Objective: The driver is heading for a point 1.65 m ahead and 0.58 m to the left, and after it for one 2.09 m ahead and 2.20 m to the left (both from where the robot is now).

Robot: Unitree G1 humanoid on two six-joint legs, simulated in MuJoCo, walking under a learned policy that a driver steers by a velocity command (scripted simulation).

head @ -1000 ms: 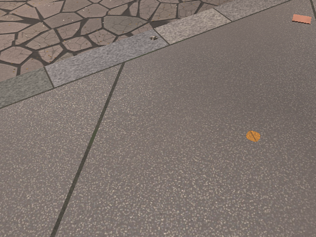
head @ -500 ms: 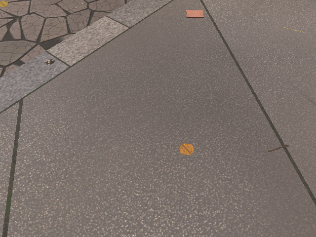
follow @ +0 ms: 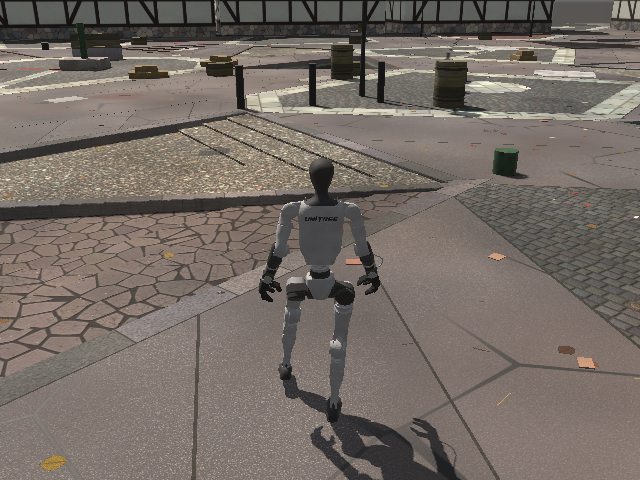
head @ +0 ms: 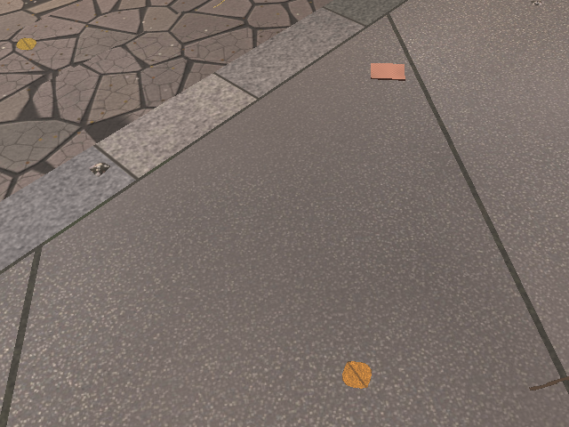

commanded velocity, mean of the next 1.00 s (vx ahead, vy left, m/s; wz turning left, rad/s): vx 0.50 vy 0.00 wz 0.51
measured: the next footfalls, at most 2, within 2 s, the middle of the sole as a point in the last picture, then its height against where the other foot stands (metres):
left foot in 0.20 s outside the picture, level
right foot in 0.68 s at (315, 377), level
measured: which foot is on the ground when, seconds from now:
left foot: up 0.00-0.18, down 0.20-0.68, up 0.70-1.00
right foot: down 0.00-0.22, up 0.24-0.66, down 0.68-1.00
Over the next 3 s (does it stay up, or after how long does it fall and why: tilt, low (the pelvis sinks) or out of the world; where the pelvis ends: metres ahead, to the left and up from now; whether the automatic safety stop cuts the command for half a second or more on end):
stays up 1.55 0.51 0.00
